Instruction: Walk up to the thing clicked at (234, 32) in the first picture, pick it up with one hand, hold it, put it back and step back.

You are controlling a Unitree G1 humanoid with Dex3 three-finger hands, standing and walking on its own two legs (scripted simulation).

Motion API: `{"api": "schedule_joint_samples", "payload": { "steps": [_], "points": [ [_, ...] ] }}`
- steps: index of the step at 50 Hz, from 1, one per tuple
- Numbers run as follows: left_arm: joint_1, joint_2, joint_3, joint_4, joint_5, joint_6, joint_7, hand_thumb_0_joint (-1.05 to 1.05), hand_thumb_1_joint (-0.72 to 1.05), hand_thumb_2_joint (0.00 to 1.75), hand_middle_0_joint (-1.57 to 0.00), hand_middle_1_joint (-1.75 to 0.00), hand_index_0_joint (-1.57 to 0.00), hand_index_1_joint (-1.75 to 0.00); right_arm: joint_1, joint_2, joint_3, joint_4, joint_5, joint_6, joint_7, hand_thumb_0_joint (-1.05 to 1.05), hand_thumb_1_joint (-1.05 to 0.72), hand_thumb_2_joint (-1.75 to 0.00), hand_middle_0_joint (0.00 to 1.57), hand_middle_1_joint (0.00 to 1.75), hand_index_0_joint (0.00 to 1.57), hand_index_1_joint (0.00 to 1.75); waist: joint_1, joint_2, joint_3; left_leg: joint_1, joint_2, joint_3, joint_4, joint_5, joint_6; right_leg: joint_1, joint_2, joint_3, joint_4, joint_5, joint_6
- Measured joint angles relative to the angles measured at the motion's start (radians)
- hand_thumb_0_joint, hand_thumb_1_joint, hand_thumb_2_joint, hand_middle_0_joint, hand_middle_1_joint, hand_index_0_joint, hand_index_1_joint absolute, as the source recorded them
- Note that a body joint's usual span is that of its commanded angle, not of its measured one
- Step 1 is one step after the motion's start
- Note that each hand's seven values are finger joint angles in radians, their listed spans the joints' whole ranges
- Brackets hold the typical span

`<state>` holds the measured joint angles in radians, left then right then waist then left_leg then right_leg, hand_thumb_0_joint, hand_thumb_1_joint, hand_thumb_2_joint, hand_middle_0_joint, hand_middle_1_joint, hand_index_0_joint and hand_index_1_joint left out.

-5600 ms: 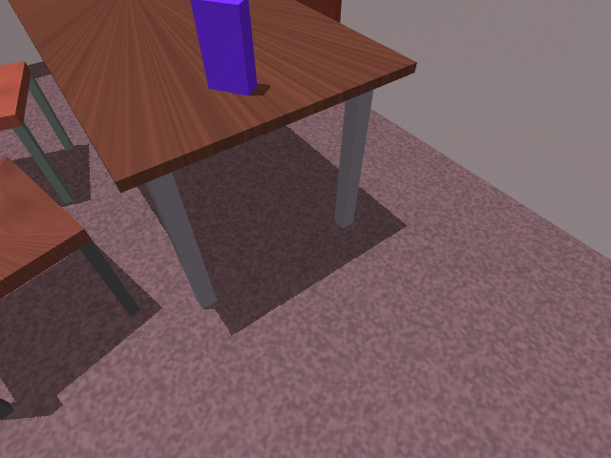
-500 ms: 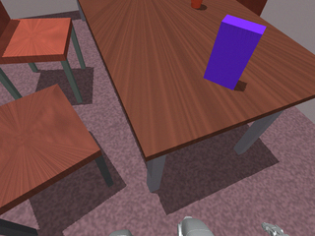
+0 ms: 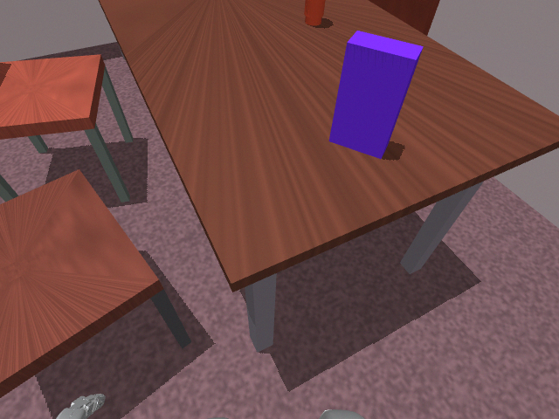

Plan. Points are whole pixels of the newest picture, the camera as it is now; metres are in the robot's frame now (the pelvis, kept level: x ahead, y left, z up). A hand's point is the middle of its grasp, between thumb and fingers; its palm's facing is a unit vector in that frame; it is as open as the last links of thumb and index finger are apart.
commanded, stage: walk up
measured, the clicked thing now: (370, 99) +0.65 -0.17 +0.10
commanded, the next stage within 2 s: stand in 1.06 s
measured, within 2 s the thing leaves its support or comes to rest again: neither
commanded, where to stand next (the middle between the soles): +0.08 -0.01 m, yaw +0 degrees
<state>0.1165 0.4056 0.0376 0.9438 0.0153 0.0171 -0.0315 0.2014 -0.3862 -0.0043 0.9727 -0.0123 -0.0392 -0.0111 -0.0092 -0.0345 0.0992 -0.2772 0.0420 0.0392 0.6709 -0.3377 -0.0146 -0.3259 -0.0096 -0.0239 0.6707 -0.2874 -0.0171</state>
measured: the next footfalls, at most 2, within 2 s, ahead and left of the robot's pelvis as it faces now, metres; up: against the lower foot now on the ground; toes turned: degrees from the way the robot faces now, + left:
none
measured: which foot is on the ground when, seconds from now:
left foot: down 0.00-1.00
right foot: down 0.00-1.00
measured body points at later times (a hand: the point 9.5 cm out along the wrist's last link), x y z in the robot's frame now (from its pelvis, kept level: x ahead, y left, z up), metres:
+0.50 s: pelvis +0.02 -0.01 +0.02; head +0.03 -0.01 +0.47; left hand +0.10 +0.30 -0.11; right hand +0.09 -0.32 -0.11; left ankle +0.02 +0.13 -0.72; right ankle +0.05 -0.11 -0.72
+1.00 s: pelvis +0.02 -0.01 +0.03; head +0.03 +0.00 +0.47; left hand +0.10 +0.30 -0.11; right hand +0.10 -0.31 -0.10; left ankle +0.02 +0.13 -0.72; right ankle +0.05 -0.11 -0.72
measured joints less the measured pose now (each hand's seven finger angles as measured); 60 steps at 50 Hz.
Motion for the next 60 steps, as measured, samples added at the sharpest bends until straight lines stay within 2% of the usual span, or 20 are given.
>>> {"api": "schedule_joint_samples", "payload": {
  "steps": [10,20,39,53,60],
  "points": [
    [-0.005,-0.042,-0.018,0.085,-0.001,0.005,-0.009,0.00,0.90,0.90,-0.21,-0.30,-0.20,-0.30,-0.017,-0.012,0.004,0.075,-0.003,0.002,0.007,0.00,-0.91,-0.90,0.21,0.30,0.21,0.30,0.004,0.022,-0.032,0.071,-0.004,-0.008,-0.164,0.086,-0.009,0.065,0.001,-0.011,-0.139,0.063,-0.008],
    [-0.025,-0.055,-0.010,0.133,-0.005,0.006,-0.007,0.00,0.90,0.90,-0.21,-0.30,-0.21,-0.30,-0.040,0.009,0.009,0.118,-0.007,-0.002,0.007,0.00,-0.91,-0.90,0.21,0.30,0.21,0.30,0.013,0.027,-0.046,0.109,0.000,-0.011,-0.250,0.122,-0.016,0.107,0.007,-0.016,-0.230,0.100,-0.006],
    [-0.044,-0.051,-0.001,0.170,-0.004,0.007,0.001,0.00,0.91,0.90,-0.21,-0.30,-0.20,-0.30,-0.096,0.022,0.003,0.130,-0.005,0.003,0.000,0.00,-0.91,-0.90,0.21,0.30,0.21,0.30,0.015,0.023,-0.051,0.146,0.000,-0.007,-0.296,0.133,-0.014,0.145,0.008,-0.013,-0.280,0.115,-0.001],
    [-0.029,-0.057,0.005,0.176,0.000,0.007,0.000,0.00,0.91,0.90,-0.21,-0.30,-0.20,-0.30,-0.079,0.026,0.002,0.145,-0.005,0.008,0.001,0.00,-0.91,-0.90,0.21,0.30,0.21,0.30,0.012,0.022,-0.046,0.152,0.000,-0.008,-0.312,0.139,-0.014,0.152,0.009,-0.015,-0.297,0.121,-0.001],
    [-0.028,-0.063,-0.024,0.197,-0.006,-0.021,0.013,0.00,0.91,0.90,-0.21,-0.30,-0.20,-0.30,-0.087,0.028,0.006,0.165,-0.002,0.026,0.015,0.00,-0.91,-0.90,0.20,0.30,0.21,0.30,0.004,0.035,-0.048,0.171,-0.001,-0.009,-0.338,0.149,-0.014,0.175,0.008,-0.016,-0.330,0.133,0.003]
  ]
}}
